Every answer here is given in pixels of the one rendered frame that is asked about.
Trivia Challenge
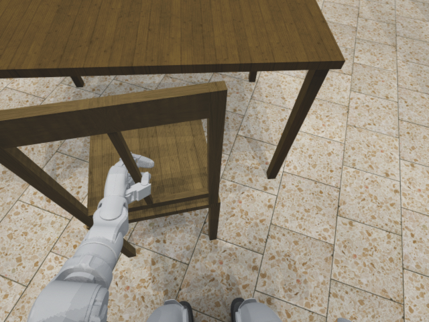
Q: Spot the table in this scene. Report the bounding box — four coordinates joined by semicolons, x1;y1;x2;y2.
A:
0;0;345;179

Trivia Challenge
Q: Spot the left robot upper arm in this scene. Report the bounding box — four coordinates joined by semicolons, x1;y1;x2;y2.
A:
31;280;109;322

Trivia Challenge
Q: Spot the right robot foot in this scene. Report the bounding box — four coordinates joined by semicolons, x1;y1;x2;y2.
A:
231;298;244;322

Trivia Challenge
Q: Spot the left robot hand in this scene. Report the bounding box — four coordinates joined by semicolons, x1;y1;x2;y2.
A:
104;152;154;204

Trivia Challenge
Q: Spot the chair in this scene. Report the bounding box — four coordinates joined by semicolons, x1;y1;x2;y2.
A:
0;80;227;258

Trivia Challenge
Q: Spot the robot right shin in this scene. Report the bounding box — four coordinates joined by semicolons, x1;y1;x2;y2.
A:
239;298;257;309

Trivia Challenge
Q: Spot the left robot forearm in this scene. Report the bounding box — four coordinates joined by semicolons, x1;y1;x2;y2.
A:
27;195;129;322

